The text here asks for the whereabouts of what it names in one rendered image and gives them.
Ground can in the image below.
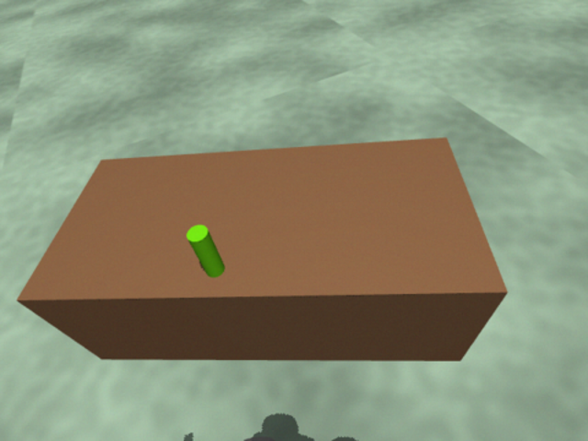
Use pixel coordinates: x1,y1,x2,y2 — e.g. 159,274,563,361
187,225,225,277

